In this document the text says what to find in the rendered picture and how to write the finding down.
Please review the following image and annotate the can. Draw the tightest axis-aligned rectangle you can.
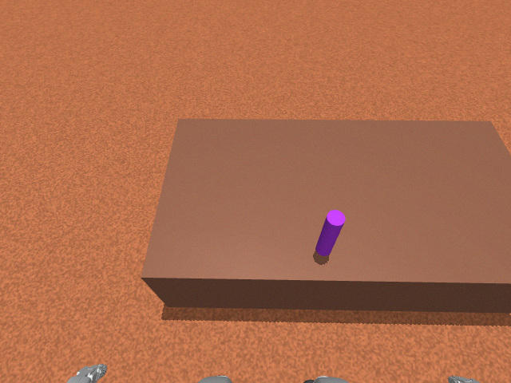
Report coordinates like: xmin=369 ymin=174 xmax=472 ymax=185
xmin=316 ymin=210 xmax=345 ymax=256

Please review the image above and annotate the left robot hand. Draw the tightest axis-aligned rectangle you can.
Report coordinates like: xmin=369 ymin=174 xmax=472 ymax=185
xmin=66 ymin=364 xmax=107 ymax=383

